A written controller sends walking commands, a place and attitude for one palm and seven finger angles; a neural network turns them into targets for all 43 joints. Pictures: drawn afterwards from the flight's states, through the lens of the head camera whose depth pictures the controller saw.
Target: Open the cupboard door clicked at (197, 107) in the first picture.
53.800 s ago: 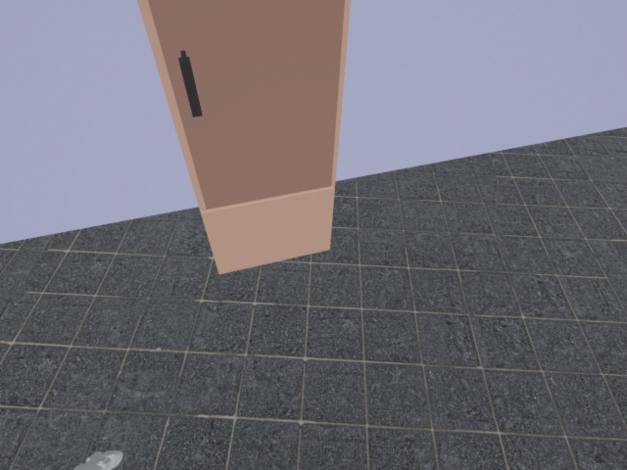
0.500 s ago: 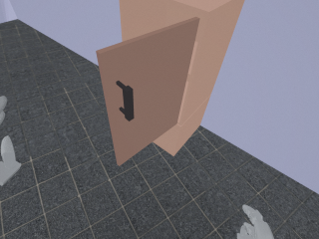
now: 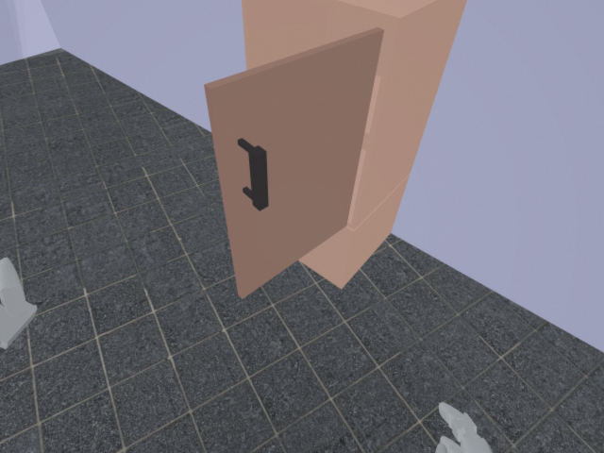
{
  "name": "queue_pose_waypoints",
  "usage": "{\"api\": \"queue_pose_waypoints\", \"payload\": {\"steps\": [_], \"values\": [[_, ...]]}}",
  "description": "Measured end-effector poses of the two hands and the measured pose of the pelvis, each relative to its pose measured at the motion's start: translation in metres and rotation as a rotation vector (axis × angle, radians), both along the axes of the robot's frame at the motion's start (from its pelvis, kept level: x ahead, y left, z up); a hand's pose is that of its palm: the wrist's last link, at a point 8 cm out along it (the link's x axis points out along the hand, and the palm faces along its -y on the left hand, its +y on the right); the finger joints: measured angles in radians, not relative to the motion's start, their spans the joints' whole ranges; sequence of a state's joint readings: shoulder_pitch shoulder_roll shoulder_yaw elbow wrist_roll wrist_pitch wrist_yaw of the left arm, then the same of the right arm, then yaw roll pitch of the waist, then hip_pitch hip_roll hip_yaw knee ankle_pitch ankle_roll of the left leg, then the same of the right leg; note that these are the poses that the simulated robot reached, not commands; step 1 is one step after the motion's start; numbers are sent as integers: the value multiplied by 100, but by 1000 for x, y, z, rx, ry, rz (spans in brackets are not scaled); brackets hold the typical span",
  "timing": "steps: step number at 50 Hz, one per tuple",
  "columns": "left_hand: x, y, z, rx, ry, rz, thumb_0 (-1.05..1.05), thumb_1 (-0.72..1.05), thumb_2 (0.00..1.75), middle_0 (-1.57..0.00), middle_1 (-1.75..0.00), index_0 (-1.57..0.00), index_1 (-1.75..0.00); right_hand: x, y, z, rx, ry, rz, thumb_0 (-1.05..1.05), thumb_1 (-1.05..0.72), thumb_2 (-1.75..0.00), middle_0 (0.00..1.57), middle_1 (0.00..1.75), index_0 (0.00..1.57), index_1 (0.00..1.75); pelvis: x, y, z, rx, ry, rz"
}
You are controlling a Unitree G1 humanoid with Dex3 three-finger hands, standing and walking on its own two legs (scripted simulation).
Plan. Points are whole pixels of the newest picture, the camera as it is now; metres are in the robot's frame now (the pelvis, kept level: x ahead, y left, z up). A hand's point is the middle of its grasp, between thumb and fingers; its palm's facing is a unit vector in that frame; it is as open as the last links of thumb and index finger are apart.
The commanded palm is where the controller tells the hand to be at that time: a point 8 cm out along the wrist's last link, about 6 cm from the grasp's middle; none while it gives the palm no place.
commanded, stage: stop stepping back and stand still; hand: left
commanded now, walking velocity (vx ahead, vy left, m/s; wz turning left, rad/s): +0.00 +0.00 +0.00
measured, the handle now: (252, 174) +0.57 +0.11 +0.04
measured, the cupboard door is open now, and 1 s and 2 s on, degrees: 82 82 82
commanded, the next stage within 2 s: let the arm hang, fingers relaxed in 0.02 s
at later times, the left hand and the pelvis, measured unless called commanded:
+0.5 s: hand out of the picture +0.03 +0.19 -0.17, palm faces +0.11 -0.97 -0.20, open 6.8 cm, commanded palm none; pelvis +0.01 +0.00 +0.01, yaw +4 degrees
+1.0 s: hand out of the picture -0.01 +0.17 -0.16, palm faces +0.06 -0.98 -0.18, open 7.4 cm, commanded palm none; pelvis +0.00 +0.01 +0.01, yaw +2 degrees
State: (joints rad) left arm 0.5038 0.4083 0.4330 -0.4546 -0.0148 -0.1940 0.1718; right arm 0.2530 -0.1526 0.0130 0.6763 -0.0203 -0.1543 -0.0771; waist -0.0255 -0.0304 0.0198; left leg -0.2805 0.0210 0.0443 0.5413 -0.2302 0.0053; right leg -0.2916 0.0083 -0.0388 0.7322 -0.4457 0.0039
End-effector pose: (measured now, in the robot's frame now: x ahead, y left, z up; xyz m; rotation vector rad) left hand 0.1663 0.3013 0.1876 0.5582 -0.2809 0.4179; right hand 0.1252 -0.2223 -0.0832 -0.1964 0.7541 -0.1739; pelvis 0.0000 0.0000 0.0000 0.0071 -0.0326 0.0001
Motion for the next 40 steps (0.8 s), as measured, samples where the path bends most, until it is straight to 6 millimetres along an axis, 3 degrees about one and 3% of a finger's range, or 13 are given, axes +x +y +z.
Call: {"api": "queue_pose_waypoints", "payload": {"steps": [6,8,11,13,16,19,20,23,30,35,40], "values": [[-3,-22,6,52,48,-44,1,89,90,-21,-31,-21,-30,13,3,-8,56,0,46,1,-90,-90,20,30,20,30,3,-10,-1,-14,9,-11],[6,-19,-17,29,143,-37,1,89,90,-21,-31,-20,-30,16,-3,-17,72,38,72,1,-90,-90,20,30,20,30,4,-8,-1,-12,31,8],[18,-9,-102,-161,449,35,0,89,90,-20,-31,-20,-30,15,-12,-35,76,147,80,1,-90,-90,20,30,20,30,4,-4,-3,0,35,44],[11,-14,-169,-303,681,80,0,90,90,-20,-30,-20,-30,9,-16,-43,63,206,78,1,-91,-90,20,30,20,30,4,-1,-5,2,26,63],[-25,-40,-260,-476,1017,95,1,90,90,-19,-30,-19,-30,-7,-20,-49,24,286,65,1,-91,-90,20,30,20,30,3,1,-10,-7,11,68],[-82,-80,-314,-625,1314,91,1,91,90,-19,-30,-19,-30,-31,-20,-46,-2,389,48,1,-91,-90,20,30,20,30,5,1,-4,-6,6,58],[-97,-85,-321,-683,1344,132,0,93,89,-20,-30,-19,-30,-40,-20,-44,-9,425,43,1,-91,-90,20,30,20,30,5,1,-2,-8,9,60],[-128,-74,-326,-709,1399,216,-5,102,89,-21,-31,-20,-30,-64,-16,-43,-18,534,43,1,-91,-90,20,30,19,30,5,-2,4,-14,16,65],[-190,-56,-318,-673,1594,317,-3,97,89,-20,-30,-20,-30,-102,1,-52,40,656,4,1,-91,-90,20,30,19,30,7,3,10,-15,11,56],[-209,-55,-312,-665,1649,350,-1,94,89,-20,-30,-20,-30,-118,17,-58,88,690,-5,1,-91,-90,20,30,20,30,7,8,12,-10,5,47],[-207,-63,-312,-675,1646,333,0,92,89,-20,-30,-19,-30,-128,29,-62,121,704,-11,0,-91,-90,20,30,20,30,6,11,12,-7,0,40]]}}
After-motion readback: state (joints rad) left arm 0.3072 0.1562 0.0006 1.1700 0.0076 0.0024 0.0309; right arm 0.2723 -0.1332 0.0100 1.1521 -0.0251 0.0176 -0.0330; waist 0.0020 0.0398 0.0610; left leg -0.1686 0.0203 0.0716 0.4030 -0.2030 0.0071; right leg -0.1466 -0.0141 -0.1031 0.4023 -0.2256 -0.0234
